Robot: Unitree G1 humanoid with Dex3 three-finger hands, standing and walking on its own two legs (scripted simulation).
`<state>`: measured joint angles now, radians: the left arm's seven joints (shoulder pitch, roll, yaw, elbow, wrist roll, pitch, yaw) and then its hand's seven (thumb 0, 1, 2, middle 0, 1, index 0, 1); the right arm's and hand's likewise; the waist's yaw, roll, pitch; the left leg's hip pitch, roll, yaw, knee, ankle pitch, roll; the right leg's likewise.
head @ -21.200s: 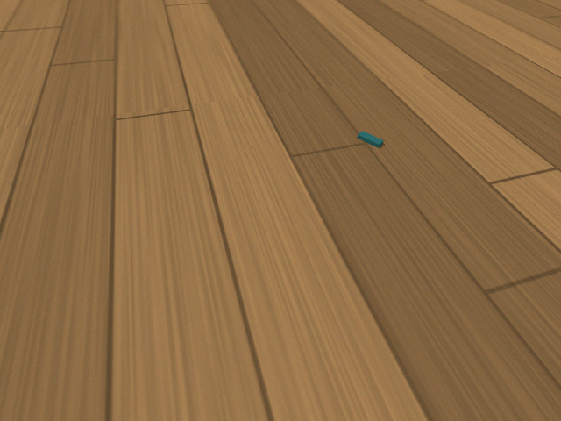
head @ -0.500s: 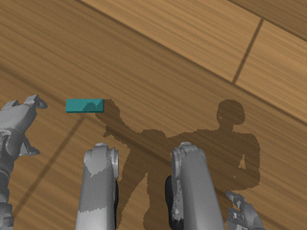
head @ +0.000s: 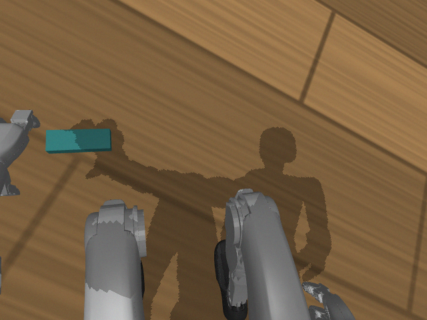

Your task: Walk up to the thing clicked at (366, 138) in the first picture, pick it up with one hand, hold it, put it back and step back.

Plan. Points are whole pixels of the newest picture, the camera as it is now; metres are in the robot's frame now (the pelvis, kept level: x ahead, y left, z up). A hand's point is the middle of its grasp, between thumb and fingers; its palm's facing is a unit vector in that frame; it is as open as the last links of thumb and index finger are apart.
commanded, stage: rise first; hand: left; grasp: from above
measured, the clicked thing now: (80, 140) +0.51 +0.27 -0.33
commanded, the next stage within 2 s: none
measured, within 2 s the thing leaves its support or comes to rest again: neither
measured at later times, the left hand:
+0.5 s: hand (27, 155) +0.43 +0.33 -0.20, palm faces -0.47 -0.07 -0.88, open 13.9 cm
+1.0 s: hand (34, 152) +0.44 +0.32 -0.21, palm faces -0.45 -0.08 -0.89, open 14.1 cm
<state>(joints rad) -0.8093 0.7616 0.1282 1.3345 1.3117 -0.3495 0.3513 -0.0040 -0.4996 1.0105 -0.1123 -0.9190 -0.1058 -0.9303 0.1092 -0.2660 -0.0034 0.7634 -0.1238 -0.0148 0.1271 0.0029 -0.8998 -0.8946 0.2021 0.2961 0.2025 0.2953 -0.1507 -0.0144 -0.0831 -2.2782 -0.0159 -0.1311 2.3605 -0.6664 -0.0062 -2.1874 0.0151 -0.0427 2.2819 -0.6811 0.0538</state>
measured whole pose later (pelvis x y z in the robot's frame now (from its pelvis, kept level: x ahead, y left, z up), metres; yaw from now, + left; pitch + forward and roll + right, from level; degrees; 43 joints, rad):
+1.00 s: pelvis +0.01 +0.00 -0.03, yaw -2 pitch +33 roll -9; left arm -0.91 0.84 0.17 1.51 1.34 -0.32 0.46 0.00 -0.53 1.03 -0.09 -1.01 -0.09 -1.01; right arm 0.09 -0.27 0.07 0.77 -0.20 -0.02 0.15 0.00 -0.91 -0.90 0.20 0.30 0.20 0.30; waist -0.22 -0.05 -0.03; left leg -2.35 -0.01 -0.18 2.48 -0.71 -0.03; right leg -2.26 0.04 -0.07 2.38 -0.70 0.06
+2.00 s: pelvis +0.01 +0.00 -0.03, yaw -4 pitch +32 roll -11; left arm -0.97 0.90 0.14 1.52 1.32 -0.29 0.42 0.00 -0.53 1.02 -0.10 -1.01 -0.10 -1.02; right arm 0.12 -0.28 0.13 0.73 -0.20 -0.04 0.16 0.00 -0.91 -0.90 0.20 0.30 0.20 0.30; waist -0.27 -0.05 0.01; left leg -2.36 -0.01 -0.19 2.48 -0.70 -0.02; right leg -2.26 0.04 -0.09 2.36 -0.69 0.06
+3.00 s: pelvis +0.00 -0.01 -0.02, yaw -3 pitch +33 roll -9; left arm -1.06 0.83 0.10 1.59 1.25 -0.13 0.41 0.00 -0.51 1.00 -0.13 -1.00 -0.13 -1.00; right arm 0.18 -0.30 0.19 0.68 -0.15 -0.05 0.15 0.00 -0.91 -0.89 0.20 0.30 0.20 0.30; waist -0.35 -0.01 0.03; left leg -2.35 0.01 -0.17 2.44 -0.68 -0.02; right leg -2.28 0.05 -0.07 2.33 -0.65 0.06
